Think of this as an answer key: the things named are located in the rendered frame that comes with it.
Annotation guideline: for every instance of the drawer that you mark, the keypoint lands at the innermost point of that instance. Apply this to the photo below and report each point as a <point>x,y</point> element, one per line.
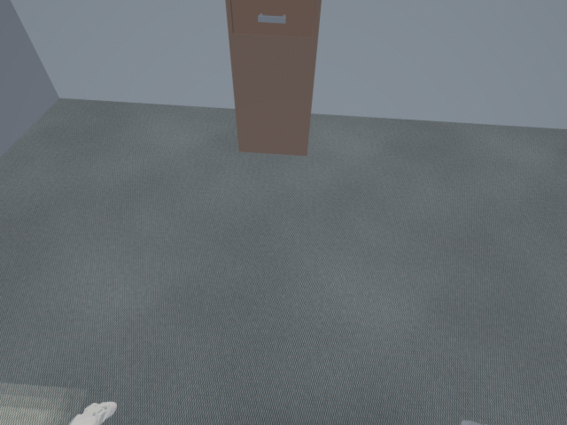
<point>299,17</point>

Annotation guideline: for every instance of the handle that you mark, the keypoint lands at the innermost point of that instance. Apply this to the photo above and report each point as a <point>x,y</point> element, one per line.
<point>272,19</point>

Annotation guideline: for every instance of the cabinet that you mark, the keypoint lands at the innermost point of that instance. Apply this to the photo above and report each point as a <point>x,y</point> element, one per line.
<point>273,81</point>

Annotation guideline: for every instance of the robot left hand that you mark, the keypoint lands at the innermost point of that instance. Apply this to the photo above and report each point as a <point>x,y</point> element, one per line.
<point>95,414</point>

